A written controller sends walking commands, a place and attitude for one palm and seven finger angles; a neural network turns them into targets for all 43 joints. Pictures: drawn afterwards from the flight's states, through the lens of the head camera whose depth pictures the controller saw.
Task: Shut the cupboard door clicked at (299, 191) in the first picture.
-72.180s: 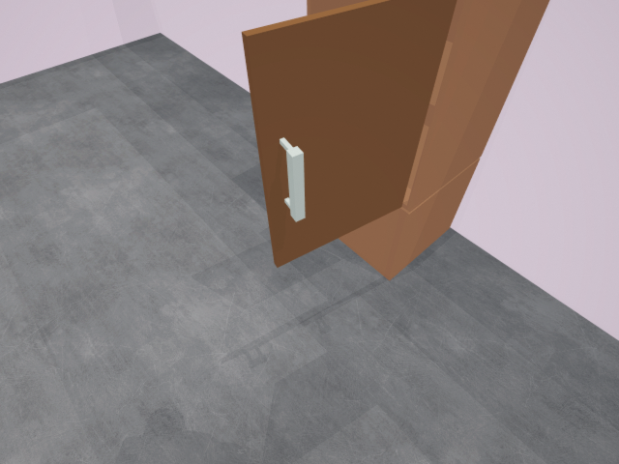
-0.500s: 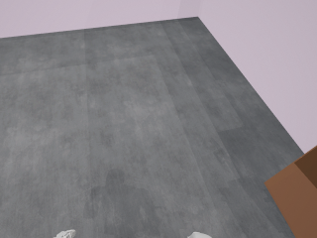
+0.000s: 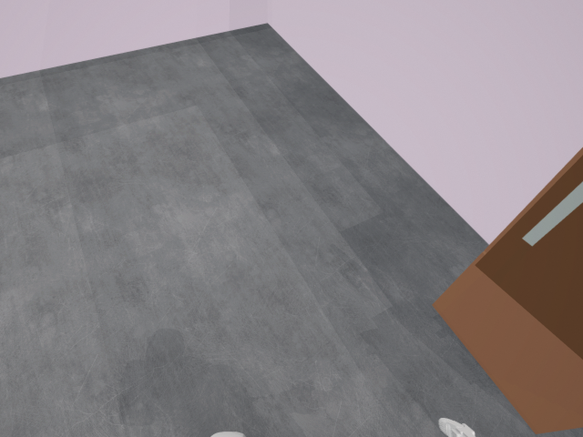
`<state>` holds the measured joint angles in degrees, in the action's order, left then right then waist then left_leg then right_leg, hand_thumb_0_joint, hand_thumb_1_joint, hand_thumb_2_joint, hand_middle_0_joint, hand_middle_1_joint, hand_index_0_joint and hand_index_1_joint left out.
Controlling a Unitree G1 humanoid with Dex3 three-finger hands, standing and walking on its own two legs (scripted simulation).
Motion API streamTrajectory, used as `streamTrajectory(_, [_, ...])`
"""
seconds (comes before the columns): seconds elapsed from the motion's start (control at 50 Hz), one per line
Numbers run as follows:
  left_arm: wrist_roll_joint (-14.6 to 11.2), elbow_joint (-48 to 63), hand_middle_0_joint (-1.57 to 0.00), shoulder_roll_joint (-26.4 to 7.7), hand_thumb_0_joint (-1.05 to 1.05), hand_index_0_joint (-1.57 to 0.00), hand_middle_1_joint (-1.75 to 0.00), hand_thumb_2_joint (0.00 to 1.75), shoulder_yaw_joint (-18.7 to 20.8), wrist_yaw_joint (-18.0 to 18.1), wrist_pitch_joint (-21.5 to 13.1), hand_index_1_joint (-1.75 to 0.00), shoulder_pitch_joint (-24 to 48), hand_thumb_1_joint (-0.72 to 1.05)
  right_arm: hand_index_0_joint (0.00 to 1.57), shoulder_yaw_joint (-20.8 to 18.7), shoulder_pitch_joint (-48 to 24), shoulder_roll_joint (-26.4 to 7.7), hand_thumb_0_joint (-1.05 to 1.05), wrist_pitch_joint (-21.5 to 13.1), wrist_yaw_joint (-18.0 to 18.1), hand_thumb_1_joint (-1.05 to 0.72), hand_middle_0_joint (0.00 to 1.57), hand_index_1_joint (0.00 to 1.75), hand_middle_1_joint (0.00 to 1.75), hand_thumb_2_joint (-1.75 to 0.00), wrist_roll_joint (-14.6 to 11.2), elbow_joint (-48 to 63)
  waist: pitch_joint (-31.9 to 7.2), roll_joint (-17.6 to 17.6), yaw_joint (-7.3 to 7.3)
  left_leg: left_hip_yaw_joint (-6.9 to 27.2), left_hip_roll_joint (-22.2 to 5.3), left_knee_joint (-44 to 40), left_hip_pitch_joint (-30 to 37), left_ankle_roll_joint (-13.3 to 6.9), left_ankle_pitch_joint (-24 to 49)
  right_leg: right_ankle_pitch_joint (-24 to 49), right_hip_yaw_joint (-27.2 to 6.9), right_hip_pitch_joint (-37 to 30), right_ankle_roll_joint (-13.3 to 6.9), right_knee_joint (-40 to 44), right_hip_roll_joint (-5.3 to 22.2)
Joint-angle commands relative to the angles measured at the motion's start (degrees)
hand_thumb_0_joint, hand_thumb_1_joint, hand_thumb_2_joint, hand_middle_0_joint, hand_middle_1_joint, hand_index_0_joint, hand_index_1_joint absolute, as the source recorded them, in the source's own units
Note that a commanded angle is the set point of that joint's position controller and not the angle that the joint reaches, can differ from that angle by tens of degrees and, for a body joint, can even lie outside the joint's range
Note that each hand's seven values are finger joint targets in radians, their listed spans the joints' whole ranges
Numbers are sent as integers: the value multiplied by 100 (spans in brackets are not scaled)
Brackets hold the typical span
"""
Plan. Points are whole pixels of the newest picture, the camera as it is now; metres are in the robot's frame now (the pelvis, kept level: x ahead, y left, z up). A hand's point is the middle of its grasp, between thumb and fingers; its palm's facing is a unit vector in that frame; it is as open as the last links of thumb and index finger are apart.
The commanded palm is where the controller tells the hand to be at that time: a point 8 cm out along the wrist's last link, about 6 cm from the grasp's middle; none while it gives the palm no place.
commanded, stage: turn to face it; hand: left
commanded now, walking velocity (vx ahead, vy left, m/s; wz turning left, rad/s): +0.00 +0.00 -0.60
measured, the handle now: (564, 208) +0.53 -0.46 -0.03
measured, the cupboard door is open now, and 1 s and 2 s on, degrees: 8 8 8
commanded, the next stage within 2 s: take the last steps up to it in 1.24 s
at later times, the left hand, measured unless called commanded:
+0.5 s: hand (206, 387) +0.20 +0.15 -0.15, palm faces -0.33 -0.90 -0.27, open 7.4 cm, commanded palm none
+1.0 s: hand (214, 373) +0.23 +0.15 -0.18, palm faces -0.50 -0.84 -0.20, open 7.4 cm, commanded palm none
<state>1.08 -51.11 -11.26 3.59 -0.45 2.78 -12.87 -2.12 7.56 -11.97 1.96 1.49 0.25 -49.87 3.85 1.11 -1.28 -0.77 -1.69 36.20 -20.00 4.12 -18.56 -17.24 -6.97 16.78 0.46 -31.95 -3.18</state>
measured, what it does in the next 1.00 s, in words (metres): steps on the spot, turning right: left foot, then right foot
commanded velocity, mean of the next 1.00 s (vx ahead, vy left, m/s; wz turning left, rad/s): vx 0.00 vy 0.00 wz -0.57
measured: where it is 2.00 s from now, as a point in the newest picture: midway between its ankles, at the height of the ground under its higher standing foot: outside the picture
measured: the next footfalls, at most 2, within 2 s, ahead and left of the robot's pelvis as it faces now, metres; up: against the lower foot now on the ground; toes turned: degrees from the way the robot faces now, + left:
left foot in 0.02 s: +0.05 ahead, +0.12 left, +0.00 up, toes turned +1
right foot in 0.48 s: +0.01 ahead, -0.12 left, +0.00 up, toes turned -24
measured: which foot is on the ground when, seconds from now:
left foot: up 0.00-0.00, down 0.02-0.48, up 0.50-0.92, down 0.94-1.00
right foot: down 0.00-0.02, up 0.04-0.46, down 0.48-0.94, up 0.96-1.00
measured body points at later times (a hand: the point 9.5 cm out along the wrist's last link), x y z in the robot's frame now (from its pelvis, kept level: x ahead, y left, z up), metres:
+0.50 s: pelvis +0.02 -0.01 -0.01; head +0.05 -0.04 +0.44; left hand +0.22 +0.20 -0.13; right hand -0.05 -0.27 -0.16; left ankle +0.01 +0.12 -0.72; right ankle -0.02 -0.11 -0.74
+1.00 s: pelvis +0.06 +0.01 +0.00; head +0.11 +0.01 +0.45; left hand +0.25 +0.19 -0.16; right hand +0.02 -0.27 -0.12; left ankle +0.13 +0.09 -0.73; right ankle -0.03 -0.09 -0.70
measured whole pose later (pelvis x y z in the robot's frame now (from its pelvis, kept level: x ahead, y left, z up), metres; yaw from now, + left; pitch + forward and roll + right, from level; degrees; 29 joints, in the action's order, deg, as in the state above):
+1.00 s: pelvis +0.06 +0.01 +0.00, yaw -35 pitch +2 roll -1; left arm 0.7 -52.3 -14.2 4.6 -0.4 4.0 -13.2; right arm -0.9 8.8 -11.6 1.0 1.6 1.3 -48.9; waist 3.2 2.8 -1.5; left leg -3.4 -2.0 34.1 -18.5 -0.6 -17.0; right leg -28.3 -6.0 21.5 0.6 -47.7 -3.9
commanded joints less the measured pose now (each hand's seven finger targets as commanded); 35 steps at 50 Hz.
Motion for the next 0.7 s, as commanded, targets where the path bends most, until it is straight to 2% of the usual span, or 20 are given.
streamTrajectory(0.0, [-61,671,-20,-648,0,-20,-30,90,224,36,-71,-30,190,90,20,-332,1085,-1539,0,-235,97,-90,20,30,30,-90,87,234,-944,-1942,418,2155,-2514,-1928,1883,-1023,2201,-1933,399,1505,94,-2177,-49])
streamTrajectory(0.02, [-19,693,-20,-782,0,-20,-30,90,261,14,-42,-30,264,90,20,-278,973,-1507,0,-194,105,-90,20,30,30,-90,152,318,-701,-1373,410,2092,-2639,-1956,1238,-1360,1961,-1910,257,1384,109,-3027,187])
streamTrajectory(0.06, [61,483,-20,-883,0,-20,-30,90,377,-78,26,-30,187,90,20,-167,387,-1099,0,-233,152,-90,20,30,30,-90,169,440,-337,-1305,119,1364,-2053,-1998,856,-1169,2112,-1225,296,1538,223,-3710,337])
streamTrajectory(0.1, [46,410,-20,-792,0,-20,-30,90,348,-157,53,-30,61,90,20,-107,215,-995,0,-245,163,-90,20,30,30,-90,148,498,-313,-1190,26,505,-1692,-1795,1016,-1015,2600,-837,495,1582,285,-3810,438])
streamTrajectory(0.12, [29,407,-20,-735,0,-20,-30,90,329,-165,64,-30,82,90,20,-119,369,-969,0,-253,165,-90,20,30,30,-90,152,450,-426,-1068,79,303,-1610,-1700,1283,-994,2978,-732,557,1606,320,-3741,413])
streamTrajectory(0.22, [6,526,-20,-586,0,-20,-30,90,253,-187,76,-30,398,90,20,-203,928,-1017,0,-252,148,-90,20,30,30,-90,126,202,-759,-1022,287,-86,-1755,-1446,2160,-1129,3689,-642,825,1726,344,-3017,516])
streamTrajectory(0.3, [14,622,-20,-528,0,-20,-30,90,189,-192,43,-30,675,90,20,-283,1033,-1125,0,-213,94,-90,20,30,30,-90,149,77,-723,-1297,409,-449,-1855,-1221,2130,-1126,3848,-744,1114,1254,247,-1876,498])
streamTrajectory(0.36, [18,617,-20,-552,0,-20,-30,90,174,-187,11,-30,625,90,20,-324,922,-1234,0,-194,49,-90,20,30,30,-90,154,46,-690,-1404,374,-609,-1945,-1022,1866,-1047,3686,-693,1294,725,108,-1145,378])
streamTrajectory(0.38, [14,581,-20,-592,0,-20,-30,90,186,-178,-2,-30,495,90,20,-339,822,-1281,0,-191,38,-90,20,30,30,-90,147,58,-683,-1403,274,-680,-1989,-879,1678,-954,3480,-459,1279,421,46,-766,390])
streamTrajectory(0.4, [20,523,-20,-674,0,-20,-30,90,201,-167,-31,-30,286,90,20,-343,734,-1273,0,-180,19,-90,20,30,30,-90,127,72,-690,-1213,127,-799,-1893,-547,1439,-786,3253,31,1307,-46,-16,-181,343])
streamTrajectory(0.42, [33,397,-20,-848,0,-20,-30,90,247,-144,-63,-30,-169,90,20,-346,610,-1264,0,-174,-4,-90,20,30,30,-90,88,117,-825,-819,-143,-1022,-1719,90,895,-537,2659,869,1175,-895,-122,527,430])
streamTrajectory(0.44, [91,285,-20,-1460,0,-20,-30,90,346,-68,-150,-30,-592,90,20,-273,633,-894,0,-154,-40,-90,20,30,30,-90,19,243,-1095,861,-346,-1355,-1048,1423,-309,-155,787,2148,-372,-1989,-564,1119,1573])
streamTrajectory(0.46, [26,196,-20,-1882,0,-20,-30,90,419,20,-165,-30,-814,90,20,-179,269,-681,0,-109,-30,-90,20,30,30,-90,33,512,-904,1731,-452,-930,-293,2669,-1382,45,-1996,4157,-1729,-1893,-1223,1108,2579])
streamTrajectory(0.48, [-18,220,-20,-1846,0,-20,-30,90,393,86,-142,-30,-753,90,20,-168,318,-815,0,-8,18,-90,20,30,30,-90,22,476,-848,1283,-379,-151,-434,3262,-1435,-35,-1820,3282,-1601,-1485,-1501,1246,2689])
streamTrajectory(0.5, [-18,310,-20,-1593,0,-20,-30,90,381,139,-115,-30,-404,90,20,-189,124,-756,0,13,17,-90,20,30,30,-90,44,461,-424,937,-265,25,-501,3365,-1728,-36,-1376,2896,-1373,-1237,-1364,1325,2335])
streamTrajectory(0.52, [-5,383,-20,-1479,0,-20,-30,90,348,158,-130,-30,-90,90,20,-192,188,-728,0,-4,22,-90,20,30,30,-90,58,385,-386,1259,-120,87,-540,3376,-1862,10,-1055,2694,-1316,-1215,-1259,1297,2109])
streamTrajectory(0.56, [-32,507,-20,-1183,0,-20,-30,90,230,139,-172,-30,259,90,20,-213,354,-810,0,10,-25,-90,20,30,30,-90,82,255,-377,995,106,140,-554,3223,-1500,98,-403,2787,-668,-855,-1053,1245,1692])
streamTrajectory(0.58, [-30,529,-20,-1163,0,-20,-30,90,224,123,-191,-30,282,90,20,-210,427,-762,0,23,-42,-90,20,30,30,-90,85,213,-464,855,154,93,-483,3070,-1322,123,-277,2809,-540,-761,-997,1208,1562])
streamTrajectory(0.62, [-20,506,-20,-1205,0,-20,-30,90,234,109,-232,-30,173,90,20,-201,512,-695,0,25,-53,-90,20,30,30,-90,82,163,-689,632,154,40,-389,2768,-1212,161,-137,2973,-459,-950,-975,1118,1458])
streamTrajectory(0.68, [-4,454,-20,-1231,0,-20,-30,90,255,93,-227,-30,15,90,20,-196,332,-657,0,17,-33,-90,20,30,30,-90,71,254,-688,563,73,49,-294,2406,-1250,189,-198,2812,-743,-1041,-1078,1123,1479])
